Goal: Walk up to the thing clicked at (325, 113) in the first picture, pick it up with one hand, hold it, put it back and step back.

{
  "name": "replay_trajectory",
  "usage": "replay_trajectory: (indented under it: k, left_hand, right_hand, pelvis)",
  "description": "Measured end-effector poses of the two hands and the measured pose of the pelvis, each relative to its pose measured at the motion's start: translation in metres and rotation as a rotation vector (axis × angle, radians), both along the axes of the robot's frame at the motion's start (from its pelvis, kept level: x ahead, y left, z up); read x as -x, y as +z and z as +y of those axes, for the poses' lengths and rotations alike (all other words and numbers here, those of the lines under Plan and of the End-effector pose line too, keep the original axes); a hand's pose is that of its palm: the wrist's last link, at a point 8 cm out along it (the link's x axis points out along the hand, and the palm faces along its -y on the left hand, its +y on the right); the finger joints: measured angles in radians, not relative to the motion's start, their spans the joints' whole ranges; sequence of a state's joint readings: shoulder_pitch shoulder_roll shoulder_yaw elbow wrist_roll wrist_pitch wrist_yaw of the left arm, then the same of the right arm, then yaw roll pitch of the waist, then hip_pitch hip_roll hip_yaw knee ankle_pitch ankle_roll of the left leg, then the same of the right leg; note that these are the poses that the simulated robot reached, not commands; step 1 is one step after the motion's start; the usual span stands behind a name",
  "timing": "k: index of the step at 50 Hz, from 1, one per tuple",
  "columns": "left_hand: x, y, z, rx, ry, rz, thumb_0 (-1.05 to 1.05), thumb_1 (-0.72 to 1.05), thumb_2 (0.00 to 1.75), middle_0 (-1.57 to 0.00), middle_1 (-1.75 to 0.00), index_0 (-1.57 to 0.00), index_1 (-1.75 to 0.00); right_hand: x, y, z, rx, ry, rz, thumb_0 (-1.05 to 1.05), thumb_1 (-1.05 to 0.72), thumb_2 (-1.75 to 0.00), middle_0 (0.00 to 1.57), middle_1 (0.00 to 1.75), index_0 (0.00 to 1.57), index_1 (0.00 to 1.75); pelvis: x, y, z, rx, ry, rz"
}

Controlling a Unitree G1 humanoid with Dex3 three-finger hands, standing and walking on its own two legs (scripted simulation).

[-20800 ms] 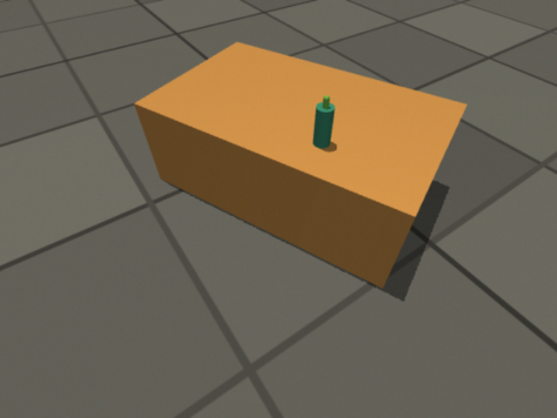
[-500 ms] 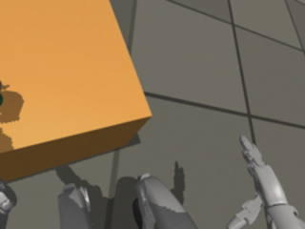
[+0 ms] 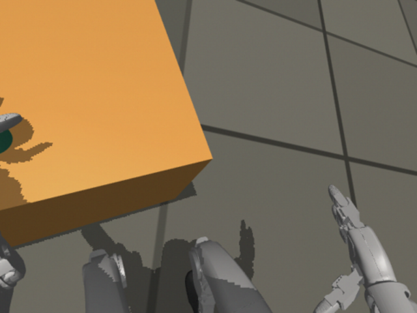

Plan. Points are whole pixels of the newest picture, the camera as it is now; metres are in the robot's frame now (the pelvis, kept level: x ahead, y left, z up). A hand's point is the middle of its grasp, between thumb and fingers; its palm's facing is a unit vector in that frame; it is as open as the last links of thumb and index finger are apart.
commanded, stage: withdraw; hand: left
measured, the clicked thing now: out of the picture +0.51 +0.31 -0.04
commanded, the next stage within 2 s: rise in 0.38 s
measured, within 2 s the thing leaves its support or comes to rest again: rests again in 0.06 s
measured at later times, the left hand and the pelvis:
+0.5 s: hand out of the picture +0.50 +0.37 +0.07, palm faces +0.46 -0.89 -0.03, open 17.5 cm; pelvis +0.00 +0.00 +0.03, yaw +1 degrees
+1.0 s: hand out of the picture +0.39 +0.49 +0.15, palm faces +0.66 -0.64 -0.39, open 16.3 cm; pelvis +0.02 +0.01 +0.10, yaw +3 degrees
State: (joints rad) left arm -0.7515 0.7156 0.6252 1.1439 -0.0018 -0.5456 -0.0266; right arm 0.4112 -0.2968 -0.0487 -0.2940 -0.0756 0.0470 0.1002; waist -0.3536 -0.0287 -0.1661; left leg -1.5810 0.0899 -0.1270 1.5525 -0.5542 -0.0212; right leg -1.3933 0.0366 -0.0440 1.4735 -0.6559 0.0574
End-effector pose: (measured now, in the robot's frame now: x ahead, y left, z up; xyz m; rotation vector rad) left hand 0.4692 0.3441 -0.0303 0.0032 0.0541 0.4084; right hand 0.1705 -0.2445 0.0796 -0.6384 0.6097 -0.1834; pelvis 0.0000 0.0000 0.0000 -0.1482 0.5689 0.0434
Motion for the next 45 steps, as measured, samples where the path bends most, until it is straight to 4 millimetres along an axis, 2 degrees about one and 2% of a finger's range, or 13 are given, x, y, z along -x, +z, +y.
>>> replay_trajectory:
  k: [10, 14, 18, 22, 26, 28, 35, 42, 45]
  left_hand:
    - [0.013, -0.007, 0.004, 0.018, 0.047, 0.012, -0.01, -0.43, 0.2, -0.28, -0.27, -0.31, -0.25]
    - [0.014, 0.002, 0.015, 0.017, 0.073, -0.027, -0.01, -0.47, 0.15, -0.18, -0.19, -0.21, -0.17]
    - [0.013, 0.029, 0.033, 0.015, 0.102, -0.073, -0.01, -0.52, 0.12, -0.11, -0.14, -0.14, -0.12]
    - [0.01, 0.073, 0.052, -0.024, 0.092, -0.089, -0.01, -0.56, 0.08, -0.07, -0.11, -0.1, -0.08]
    - [0.009, 0.111, 0.066, -0.04, 0.063, -0.046, -0.01, -0.58, 0.05, -0.05, -0.08, -0.08, -0.05]
    - [0.012, 0.123, 0.073, -0.085, 0.066, 0.039, -0.01, -0.58, 0.04, -0.05, -0.07, -0.08, -0.05]
    - [0.049, 0.143, 0.108, -0.125, 0.22, 0.292, -0.01, -0.58, 0.03, -0.06, -0.07, -0.09, -0.05]
    - [0.093, 0.185, 0.157, -0.137, 0.42, 0.289, -0.01, -0.47, 0.08, -0.08, -0.08, -0.09, -0.07]
    - [0.107, 0.202, 0.168, -0.174, 0.451, 0.283, -0.01, -0.4, 0.13, -0.08, -0.09, -0.09, -0.08]
  right_hand:
    - [-0.001, 0.008, 0.0, 0.003, 0.015, -0.001, -0.01, 0.56, -0.05, 0.06, 0.05, 0.07, 0.05]
    - [-0.001, 0.02, 0.005, 0.023, 0.027, -0.017, -0.01, 0.56, -0.05, 0.06, 0.05, 0.07, 0.05]
    - [0.003, 0.029, 0.005, 0.035, 0.015, -0.014, -0.01, 0.55, -0.05, 0.06, 0.05, 0.07, 0.05]
    - [0.009, 0.032, -0.001, 0.023, -0.029, 0.007, -0.01, 0.54, -0.05, 0.06, 0.05, 0.07, 0.05]
    - [0.011, 0.028, -0.006, -0.022, -0.064, 0.022, -0.01, 0.54, -0.05, 0.06, 0.05, 0.07, 0.05]
    - [0.009, 0.025, -0.004, -0.066, -0.07, 0.023, -0.01, 0.54, -0.05, 0.06, 0.05, 0.07, 0.05]
    - [0.007, 0.018, 0.012, -0.221, -0.062, 0.071, -0.01, 0.51, -0.06, 0.06, 0.05, 0.07, 0.05]
    - [0.006, 0.015, 0.008, -0.22, -0.08, 0.175, -0.01, 0.39, -0.14, 0.09, 0.09, 0.1, 0.1]
    - [-0.009, 0.014, 0.022, -0.239, -0.026, 0.178, -0.01, 0.26, -0.26, 0.11, 0.13, 0.11, 0.14]
  pelvis:
    - [0.0, 0.003, 0.0, -0.01, -0.006, -0.007]
    - [0.001, 0.005, -0.002, -0.012, -0.002, -0.017]
    - [0.0, 0.012, -0.004, -0.01, 0.006, -0.033]
    - [-0.002, 0.024, -0.003, -0.006, 0.015, -0.057]
    - [-0.004, 0.037, 0.002, -0.006, 0.015, -0.079]
    - [-0.004, 0.044, 0.005, -0.01, 0.011, -0.091]
    - [-0.009, 0.066, 0.01, -0.035, -0.002, -0.131]
    - [-0.015, 0.084, 0.008, -0.045, 0.014, -0.17]
    - [-0.016, 0.09, 0.007, -0.046, 0.025, -0.184]
